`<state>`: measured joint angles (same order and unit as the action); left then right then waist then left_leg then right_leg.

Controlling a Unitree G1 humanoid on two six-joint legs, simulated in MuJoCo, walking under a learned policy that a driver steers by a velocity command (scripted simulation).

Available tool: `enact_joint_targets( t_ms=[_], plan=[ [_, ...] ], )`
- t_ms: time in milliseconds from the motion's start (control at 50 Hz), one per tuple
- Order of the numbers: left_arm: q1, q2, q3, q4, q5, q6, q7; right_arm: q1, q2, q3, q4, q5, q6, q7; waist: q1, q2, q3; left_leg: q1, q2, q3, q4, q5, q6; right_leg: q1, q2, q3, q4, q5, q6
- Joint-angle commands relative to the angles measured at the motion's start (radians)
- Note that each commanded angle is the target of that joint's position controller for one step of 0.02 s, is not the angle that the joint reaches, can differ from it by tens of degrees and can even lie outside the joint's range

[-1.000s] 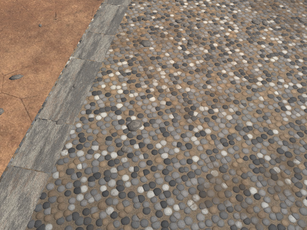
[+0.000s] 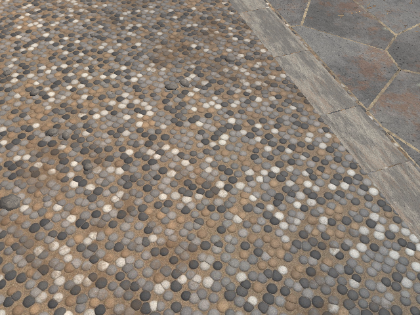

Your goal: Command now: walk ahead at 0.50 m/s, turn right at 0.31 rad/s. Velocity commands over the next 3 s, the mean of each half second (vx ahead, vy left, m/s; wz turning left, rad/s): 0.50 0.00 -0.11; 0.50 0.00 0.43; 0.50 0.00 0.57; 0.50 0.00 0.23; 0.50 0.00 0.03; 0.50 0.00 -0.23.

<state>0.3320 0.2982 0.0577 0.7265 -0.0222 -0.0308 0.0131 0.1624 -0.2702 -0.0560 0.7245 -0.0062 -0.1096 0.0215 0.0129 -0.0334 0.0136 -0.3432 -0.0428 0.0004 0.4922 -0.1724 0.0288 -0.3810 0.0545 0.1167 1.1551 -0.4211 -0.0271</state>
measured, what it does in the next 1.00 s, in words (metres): walks ahead: right foot, then left foot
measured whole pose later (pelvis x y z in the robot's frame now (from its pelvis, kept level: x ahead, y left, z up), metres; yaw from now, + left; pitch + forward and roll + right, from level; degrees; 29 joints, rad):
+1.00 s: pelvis +0.53 +0.00 -0.01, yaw +15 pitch +2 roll -1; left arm 0.27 0.29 0.05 0.81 -0.02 -0.09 0.00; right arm 0.16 -0.30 -0.07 0.68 0.02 -0.05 0.04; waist 0.01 0.01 0.06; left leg -0.43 -0.07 0.02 0.59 -0.18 0.10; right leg -0.30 -0.04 0.01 1.19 -0.45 0.00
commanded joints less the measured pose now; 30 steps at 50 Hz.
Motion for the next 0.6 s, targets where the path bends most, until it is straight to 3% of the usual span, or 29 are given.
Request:
enact_joint_targets(
  t_ms=[20, 60, 100, 160, 260, 300, 340, 360, 380, 400, 420, 440, 460, 480, 520, 600],
  plan=[
    [-0.063, 0.091, 0.025, -0.103, 0.007, -0.025, -0.008, 0.07, -0.092, -0.02, -0.018, -0.008, 0.0, -0.004, -0.032, 0.131, 0.002, 0.241, 0.276, -0.358, -0.282, -0.06, 0.17, -0.302, -0.123, 0.02, -0.005, 0.087, 0.003],
    [-0.062, 0.055, 0.014, -0.101, 0.008, -0.023, -0.014, 0.081, -0.101, -0.023, -0.001, 0.005, -0.005, -0.004, -0.022, 0.144, -0.003, 0.212, 0.261, -0.286, -0.313, 0.038, 0.189, -0.28, -0.137, -0.018, -0.089, 0.105, 0.012],
    [-0.119, 0.034, 0.001, -0.12, 0.018, -0.028, -0.016, 0.094, -0.14, -0.032, 0.015, 0.012, -0.005, -0.007, -0.031, 0.124, 0.005, 0.206, 0.266, -0.235, -0.34, 0.112, 0.206, -0.287, -0.153, -0.044, -0.208, 0.172, 0.025],
    [-0.209, 0.014, -0.013, -0.135, 0.017, -0.041, -0.026, 0.116, -0.172, -0.037, 0.033, 0.021, 0.005, -0.01, -0.062, 0.111, 0.01, 0.194, 0.24, -0.143, -0.35, 0.166, 0.185, -0.227, -0.146, -0.076, -0.41, 0.33, 0.031],
    [-0.334, 0.036, -0.009, -0.17, 0.001, -0.049, -0.043, 0.203, -0.196, -0.039, 0.081, 0.035, 0.025, -0.009, -0.097, 0.117, 0.03, 0.262, 0.273, -0.121, -0.317, 0.176, 0.155, -0.16, -0.11, -0.099, -0.581, 0.398, 0.017],
    [-0.335, 0.054, -0.003, -0.176, 0.001, -0.052, -0.049, 0.21, -0.209, -0.042, 0.094, 0.038, 0.037, -0.012, -0.077, 0.125, 0.029, 0.307, 0.297, -0.125, -0.279, 0.225, 0.138, -0.125, -0.099, -0.105, -0.624, 0.345, -0.01],
    [-0.197, 0.098, 0.024, -0.135, 0.011, -0.052, -0.045, 0.194, -0.208, -0.038, 0.097, 0.04, 0.047, -0.018, 0.012, 0.11, -0.05, 0.295, 0.257, -0.069, -0.104, 0.456, 0.1, 0.102, -0.058, -0.144, -0.688, 0.338, -0.052],
    [-0.048, 0.147, 0.047, -0.096, 0.016, -0.049, -0.035, 0.196, -0.176, -0.024, 0.091, 0.029, 0.046, -0.02, 0.08, 0.084, -0.15, 0.203, 0.207, -0.022, 0.094, 0.452, 0.066, 0.329, -0.094, -0.108, -0.677, 0.345, -0.087],
    [0.094, 0.25, 0.07, -0.082, 0.038, -0.042, -0.024, 0.247, -0.089, 0.008, 0.05, 0.006, 0.032, -0.018, 0.1, -0.109, -0.314, -0.132, 0.098, 0.045, 0.478, 0.127, -0.004, 0.701, -0.355, 0.255, -0.666, 0.31, -0.212],
    [0.126, 0.231, 0.065, -0.067, 0.021, -0.036, -0.027, 0.274, -0.068, 0.019, 0.055, 0.017, 0.015, -0.017, 0.097, -0.25, -0.39, -0.346, 0.013, -0.047, 0.697, -0.399, -0.02, 0.781, -0.465, 0.577, -0.813, 0.146, -0.3],
    [0.083, 0.164, 0.043, -0.068, 0.017, -0.038, -0.029, 0.209, -0.165, -0.009, 0.047, 0.044, 0.006, -0.012, 0.107, -0.144, -0.253, -0.442, 0.069, -0.109, 0.783, -0.371, -0.008, 0.678, -0.437, 0.494, -0.842, 0.064, -0.259],
    [0.024, 0.131, 0.031, -0.072, 0.018, -0.041, -0.029, 0.145, -0.171, -0.012, 0.031, 0.055, 0.005, -0.009, 0.085, -0.105, -0.152, -0.451, 0.111, -0.091, 0.766, -0.283, 0.002, 0.555, -0.398, 0.354, -0.86, 0.094, -0.225],
    [-0.037, 0.102, 0.021, -0.07, 0.023, -0.046, -0.032, 0.118, -0.157, -0.012, 0.029, 0.043, 0.01, -0.011, 0.054, -0.057, -0.083, -0.42, 0.143, -0.079, 0.712, -0.208, -0.003, 0.434, -0.355, 0.257, -0.898, 0.157, -0.206],
    [-0.081, 0.073, 0.014, -0.07, 0.028, -0.055, -0.035, 0.122, -0.15, -0.018, 0.035, 0.032, 0.023, -0.013, 0.021, -0.068, -0.046, -0.371, 0.169, -0.09, 0.665, -0.152, -0.009, 0.348, -0.323, 0.184, -0.934, 0.221, -0.189],
    [-0.117, 0.067, 0.018, -0.056, 0.034, -0.074, -0.037, 0.164, -0.108, -0.013, 0.053, 0.033, 0.049, -0.014, -0.018, -0.077, -0.027, -0.29, 0.175, -0.096, 0.645, -0.087, -0.026, 0.246, -0.303, 0.087, -0.993, 0.316, -0.186],
    [-0.103, 0.088, 0.029, -0.01, 0.043, -0.091, -0.025, 0.102, -0.086, -0.015, 0.029, 0.029, 0.066, -0.018, -0.02, -0.024, 0.015, -0.36, 0.162, -0.133, 0.519, 0.081, -0.05, 0.248, -0.298, -0.065, -1.032, 0.472, -0.181]
  ],
)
